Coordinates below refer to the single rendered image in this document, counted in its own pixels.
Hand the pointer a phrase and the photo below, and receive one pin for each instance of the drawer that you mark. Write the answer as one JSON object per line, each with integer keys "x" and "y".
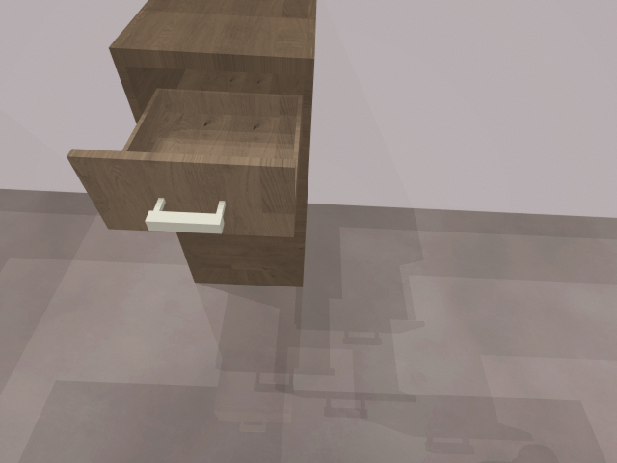
{"x": 196, "y": 148}

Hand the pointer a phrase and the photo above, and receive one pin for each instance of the handle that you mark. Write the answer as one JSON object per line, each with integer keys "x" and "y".
{"x": 167, "y": 221}

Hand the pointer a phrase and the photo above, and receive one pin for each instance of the cabinet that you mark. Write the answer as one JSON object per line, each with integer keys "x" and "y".
{"x": 240, "y": 46}

